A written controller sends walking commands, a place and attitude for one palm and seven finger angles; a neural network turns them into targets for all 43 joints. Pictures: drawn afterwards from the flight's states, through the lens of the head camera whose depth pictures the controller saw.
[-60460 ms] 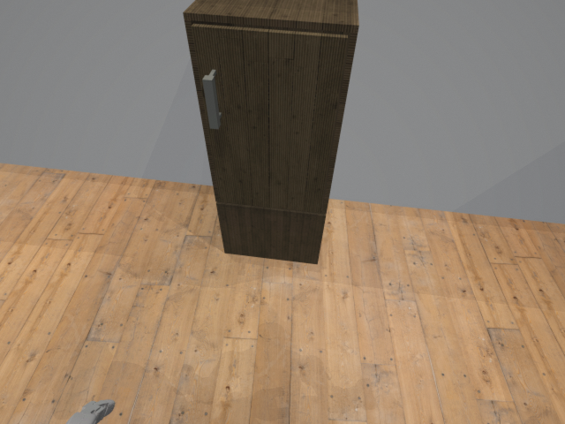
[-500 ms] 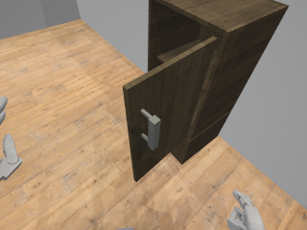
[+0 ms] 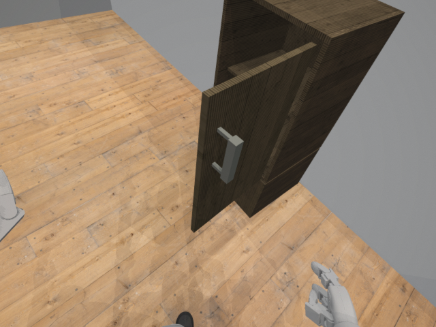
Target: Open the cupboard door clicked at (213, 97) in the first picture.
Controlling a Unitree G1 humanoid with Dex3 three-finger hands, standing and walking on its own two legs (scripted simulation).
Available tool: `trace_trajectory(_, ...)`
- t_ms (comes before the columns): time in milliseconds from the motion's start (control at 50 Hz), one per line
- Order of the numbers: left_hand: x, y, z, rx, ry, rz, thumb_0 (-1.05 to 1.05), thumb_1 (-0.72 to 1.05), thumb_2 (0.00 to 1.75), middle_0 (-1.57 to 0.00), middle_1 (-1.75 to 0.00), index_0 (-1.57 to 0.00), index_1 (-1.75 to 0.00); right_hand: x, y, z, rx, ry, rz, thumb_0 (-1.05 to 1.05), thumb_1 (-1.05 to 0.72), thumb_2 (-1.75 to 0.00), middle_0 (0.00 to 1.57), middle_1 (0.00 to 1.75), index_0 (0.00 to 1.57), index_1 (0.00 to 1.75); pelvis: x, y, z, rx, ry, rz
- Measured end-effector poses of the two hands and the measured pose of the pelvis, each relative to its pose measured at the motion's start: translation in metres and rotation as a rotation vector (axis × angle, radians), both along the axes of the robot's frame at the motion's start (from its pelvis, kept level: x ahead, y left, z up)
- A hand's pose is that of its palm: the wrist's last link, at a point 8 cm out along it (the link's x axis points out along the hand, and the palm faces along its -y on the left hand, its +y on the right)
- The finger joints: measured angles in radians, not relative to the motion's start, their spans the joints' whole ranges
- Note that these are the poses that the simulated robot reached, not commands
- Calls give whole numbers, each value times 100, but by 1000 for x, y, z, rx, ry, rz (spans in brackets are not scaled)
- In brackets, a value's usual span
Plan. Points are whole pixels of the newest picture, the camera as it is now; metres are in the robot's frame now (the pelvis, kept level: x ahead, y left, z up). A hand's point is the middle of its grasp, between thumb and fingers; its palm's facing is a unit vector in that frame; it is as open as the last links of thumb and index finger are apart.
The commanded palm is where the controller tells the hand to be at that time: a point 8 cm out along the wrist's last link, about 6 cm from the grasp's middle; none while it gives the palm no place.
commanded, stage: step back with the hand held close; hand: left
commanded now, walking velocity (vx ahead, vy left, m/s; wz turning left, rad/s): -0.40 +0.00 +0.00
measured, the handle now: (224, 155) +0.48 +0.03 +0.00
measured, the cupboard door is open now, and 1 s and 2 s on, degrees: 95 95 95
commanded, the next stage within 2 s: stop stepping back and stand still in 0.04 s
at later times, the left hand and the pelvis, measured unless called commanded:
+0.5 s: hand (15, 289) +0.13 +0.24 +0.16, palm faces +0.38 -0.84 -0.40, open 7.4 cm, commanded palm +0.05 +0.28 +0.17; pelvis -0.11 -0.01 -0.01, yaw -4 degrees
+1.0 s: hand out of the picture +0.06 +0.24 +0.16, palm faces +0.41 -0.80 -0.44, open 7.4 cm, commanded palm +0.00 +0.29 +0.17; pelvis -0.15 -0.01 +0.00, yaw -1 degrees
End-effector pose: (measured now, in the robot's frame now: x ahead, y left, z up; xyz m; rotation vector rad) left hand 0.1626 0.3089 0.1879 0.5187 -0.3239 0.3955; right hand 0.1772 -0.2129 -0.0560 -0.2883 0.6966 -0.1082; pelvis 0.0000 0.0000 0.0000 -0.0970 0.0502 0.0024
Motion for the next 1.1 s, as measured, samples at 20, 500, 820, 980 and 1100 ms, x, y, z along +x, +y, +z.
trace_trajectory(20,-4,-3,0,-12,1,-13,2,89,90,-21,-30,-21,-30,-5,0,1,0,-1,1,1,-90,-90,20,30,20,30,-4,0,1,-2,9,-4)
trace_trajectory(500,-72,-27,-16,-37,32,-61,2,89,90,-21,-30,-21,-30,-193,-52,-34,7,62,-195,2,-90,-90,20,30,20,30,-112,-11,-13,101,-90,-67)
trace_trajectory(820,-155,-32,-2,8,101,99,2,89,90,-21,-30,-21,-30,-215,-67,-38,46,95,-133,2,-90,-90,20,30,20,30,-151,-27,6,148,-34,-33)
trace_trajectory(980,-145,-38,-15,-35,101,22,2,89,90,-21,-30,-21,-30,-188,-60,-27,-17,30,-115,2,-90,-90,20,30,20,30,-146,-11,-3,109,-39,-18)
trace_trajectory(1100,-138,-20,-1,56,53,-2,2,89,90,-22,-30,-21,-30,-167,-33,-19,28,-23,-100,2,-90,-90,20,30,20,30,-146,-3,-7,105,-59,-38)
